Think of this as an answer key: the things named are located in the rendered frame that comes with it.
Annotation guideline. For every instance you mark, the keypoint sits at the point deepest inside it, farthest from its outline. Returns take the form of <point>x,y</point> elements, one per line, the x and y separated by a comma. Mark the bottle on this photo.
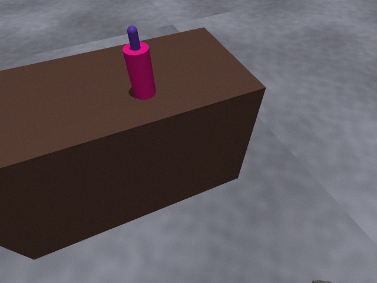
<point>139,66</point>

